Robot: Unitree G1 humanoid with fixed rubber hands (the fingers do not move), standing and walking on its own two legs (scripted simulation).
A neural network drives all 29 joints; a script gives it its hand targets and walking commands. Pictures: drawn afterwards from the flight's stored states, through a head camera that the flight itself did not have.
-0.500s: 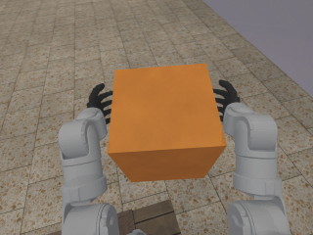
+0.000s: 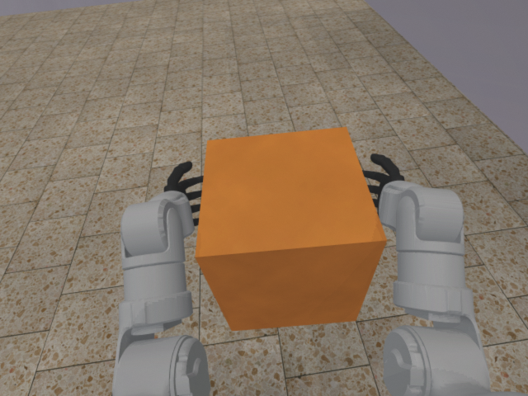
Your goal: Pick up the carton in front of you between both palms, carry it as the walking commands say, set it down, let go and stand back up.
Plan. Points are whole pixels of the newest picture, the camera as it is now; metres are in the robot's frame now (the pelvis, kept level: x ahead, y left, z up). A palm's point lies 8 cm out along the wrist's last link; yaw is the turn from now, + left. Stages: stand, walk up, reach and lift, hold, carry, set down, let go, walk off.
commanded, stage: carry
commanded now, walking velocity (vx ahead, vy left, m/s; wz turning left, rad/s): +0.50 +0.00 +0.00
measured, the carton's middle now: (285, 235) +0.35 +0.01 +0.05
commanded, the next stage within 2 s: none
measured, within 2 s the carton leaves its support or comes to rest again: neither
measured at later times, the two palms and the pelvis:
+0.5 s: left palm (213, 103) +0.66 +0.16 +0.11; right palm (356, 105) +0.63 -0.14 +0.11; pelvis +0.30 +0.04 +0.00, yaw -2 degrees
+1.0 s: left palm (228, 56) +0.91 +0.15 +0.09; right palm (339, 49) +0.93 -0.15 +0.09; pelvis +0.61 -0.02 +0.01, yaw +3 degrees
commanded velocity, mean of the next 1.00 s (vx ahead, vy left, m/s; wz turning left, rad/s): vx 0.50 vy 0.00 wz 0.00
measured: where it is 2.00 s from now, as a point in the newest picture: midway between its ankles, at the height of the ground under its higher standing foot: (283, 191)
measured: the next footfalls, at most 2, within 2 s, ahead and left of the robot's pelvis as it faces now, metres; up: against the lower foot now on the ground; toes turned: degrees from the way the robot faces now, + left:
left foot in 0.28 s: +0.35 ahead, +0.09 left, +0.00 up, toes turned +3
right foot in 0.80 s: +0.68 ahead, -0.08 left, +0.00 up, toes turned -5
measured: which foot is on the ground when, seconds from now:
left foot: up 0.00-0.26, down 0.28-0.82, up 0.84-1.00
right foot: down 0.00-0.28, up 0.30-0.78, down 0.80-1.00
